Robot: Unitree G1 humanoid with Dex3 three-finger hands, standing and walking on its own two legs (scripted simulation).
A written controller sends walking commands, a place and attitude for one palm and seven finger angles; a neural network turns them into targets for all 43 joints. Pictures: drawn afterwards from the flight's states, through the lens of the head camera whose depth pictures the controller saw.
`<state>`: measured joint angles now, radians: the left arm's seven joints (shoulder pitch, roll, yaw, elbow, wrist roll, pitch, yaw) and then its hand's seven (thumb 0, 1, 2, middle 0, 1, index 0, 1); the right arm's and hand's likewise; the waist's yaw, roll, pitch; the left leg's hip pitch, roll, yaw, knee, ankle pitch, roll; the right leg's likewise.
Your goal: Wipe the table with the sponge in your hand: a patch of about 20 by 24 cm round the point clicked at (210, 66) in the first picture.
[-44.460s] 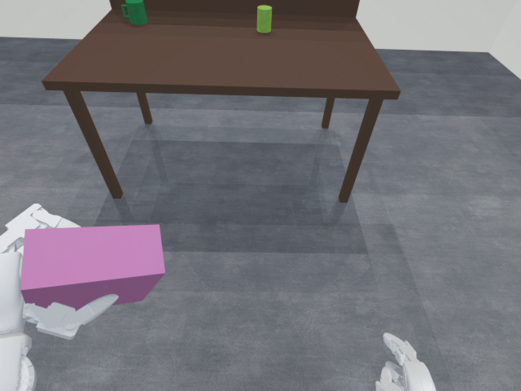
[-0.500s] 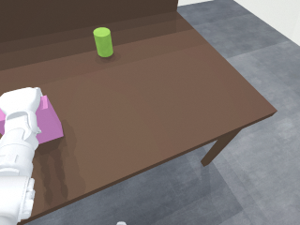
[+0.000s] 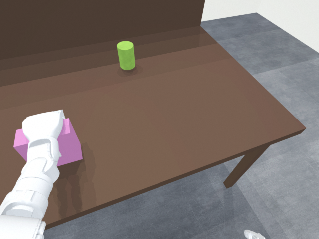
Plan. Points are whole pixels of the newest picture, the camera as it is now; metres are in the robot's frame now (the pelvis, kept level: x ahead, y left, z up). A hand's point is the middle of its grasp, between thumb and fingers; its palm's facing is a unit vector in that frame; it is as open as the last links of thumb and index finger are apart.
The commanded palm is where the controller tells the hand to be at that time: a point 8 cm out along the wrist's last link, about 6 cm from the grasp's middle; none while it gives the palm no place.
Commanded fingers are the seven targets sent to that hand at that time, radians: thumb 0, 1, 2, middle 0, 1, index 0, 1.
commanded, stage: wipe back along the first lane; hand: left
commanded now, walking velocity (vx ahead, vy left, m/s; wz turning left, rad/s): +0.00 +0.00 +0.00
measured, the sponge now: (55, 150) +0.36 +0.33 -0.04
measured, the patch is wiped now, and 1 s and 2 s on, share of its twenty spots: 1.00 1.00 1.00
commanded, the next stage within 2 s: lift the sponge slowly off the table in 1.12 s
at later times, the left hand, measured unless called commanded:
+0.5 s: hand (52, 151) +0.33 +0.30 +0.02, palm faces -0.06 -0.01 -1.00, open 10.1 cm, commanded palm +0.28 +0.28 +0.05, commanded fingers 0.00 0.10 1.30 -1.20 -1.60 -1.20 -1.60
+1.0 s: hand (52, 169) +0.28 +0.28 +0.02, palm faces -0.05 -0.04 -1.00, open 10.1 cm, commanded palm +0.23 +0.26 +0.05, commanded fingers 0.00 0.10 1.30 -1.20 -1.60 -1.20 -1.60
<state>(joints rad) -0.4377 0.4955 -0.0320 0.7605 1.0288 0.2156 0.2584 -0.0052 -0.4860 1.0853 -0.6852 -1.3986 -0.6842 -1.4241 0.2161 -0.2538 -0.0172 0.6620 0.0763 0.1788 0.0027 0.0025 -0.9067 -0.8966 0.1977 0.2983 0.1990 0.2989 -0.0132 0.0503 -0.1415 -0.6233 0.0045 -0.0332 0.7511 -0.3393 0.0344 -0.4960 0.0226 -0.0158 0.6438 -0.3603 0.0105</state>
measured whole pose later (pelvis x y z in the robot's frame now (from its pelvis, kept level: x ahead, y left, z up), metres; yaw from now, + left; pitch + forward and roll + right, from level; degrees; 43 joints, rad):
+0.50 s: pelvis +0.01 +0.00 +0.00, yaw +0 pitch +9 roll -3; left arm -0.22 0.44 -0.06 0.53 1.00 0.28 0.26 0.00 -0.48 1.08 -0.68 -1.40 -0.68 -1.43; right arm 0.19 -0.26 -0.01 0.64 0.08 0.16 0.00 0.00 -0.91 -0.90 0.20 0.30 0.20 0.30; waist 0.01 0.06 -0.14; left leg -0.55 0.00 -0.03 0.73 -0.35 0.03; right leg -0.42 0.02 -0.01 0.63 -0.37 0.01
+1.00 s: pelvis +0.01 -0.01 +0.01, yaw +0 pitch +7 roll -2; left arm 0.01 0.41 -0.07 0.29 0.99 0.29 0.25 0.00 -0.47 1.07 -0.67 -1.41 -0.67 -1.43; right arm 0.13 -0.25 0.00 0.62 0.08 0.13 0.00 0.01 -0.91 -0.90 0.20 0.30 0.20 0.30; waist 0.05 0.07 -0.12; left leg -0.47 0.00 -0.03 0.69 -0.34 0.02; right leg -0.35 0.02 -0.01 0.61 -0.37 0.00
